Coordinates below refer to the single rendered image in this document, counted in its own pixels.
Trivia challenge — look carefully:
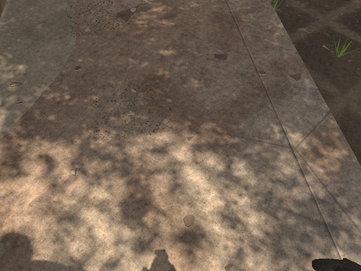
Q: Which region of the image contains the robot right hand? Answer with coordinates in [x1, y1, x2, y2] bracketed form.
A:
[312, 258, 361, 271]

